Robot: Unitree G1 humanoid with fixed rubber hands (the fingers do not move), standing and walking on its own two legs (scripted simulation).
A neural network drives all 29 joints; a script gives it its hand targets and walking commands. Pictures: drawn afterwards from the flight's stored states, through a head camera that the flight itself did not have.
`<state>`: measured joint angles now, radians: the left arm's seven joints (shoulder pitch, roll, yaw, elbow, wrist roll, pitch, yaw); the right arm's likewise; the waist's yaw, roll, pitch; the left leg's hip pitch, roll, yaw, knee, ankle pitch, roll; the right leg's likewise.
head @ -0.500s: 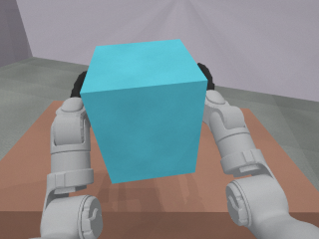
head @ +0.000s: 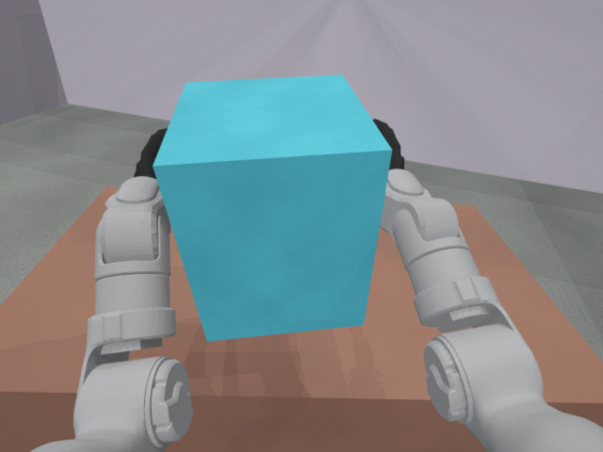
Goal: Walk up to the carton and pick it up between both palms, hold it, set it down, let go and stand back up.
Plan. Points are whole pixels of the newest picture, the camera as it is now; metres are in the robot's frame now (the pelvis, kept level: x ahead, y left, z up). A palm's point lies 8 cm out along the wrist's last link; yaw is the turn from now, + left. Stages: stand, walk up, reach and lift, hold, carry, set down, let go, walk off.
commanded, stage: hold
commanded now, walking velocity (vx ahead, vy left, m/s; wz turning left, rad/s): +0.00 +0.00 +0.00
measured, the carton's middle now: (276, 205) +0.35 +0.01 +0.23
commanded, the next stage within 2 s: set down in 0.60 s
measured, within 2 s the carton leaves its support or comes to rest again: neither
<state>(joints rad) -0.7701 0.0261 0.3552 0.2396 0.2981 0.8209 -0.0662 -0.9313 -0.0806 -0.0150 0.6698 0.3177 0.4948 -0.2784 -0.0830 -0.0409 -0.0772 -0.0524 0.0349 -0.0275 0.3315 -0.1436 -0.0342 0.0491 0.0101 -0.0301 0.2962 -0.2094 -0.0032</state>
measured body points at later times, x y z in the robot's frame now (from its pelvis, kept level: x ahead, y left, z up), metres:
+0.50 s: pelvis +0.00 +0.00 +0.00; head -0.08 +0.03 +0.44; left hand +0.37 +0.16 +0.25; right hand +0.38 -0.13 +0.27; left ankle +0.03 +0.14 -0.75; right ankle -0.02 -0.11 -0.75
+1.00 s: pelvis +0.00 +0.00 +0.00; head -0.08 +0.04 +0.44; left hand +0.38 +0.17 +0.26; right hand +0.38 -0.13 +0.25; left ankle +0.03 +0.14 -0.75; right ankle -0.02 -0.11 -0.75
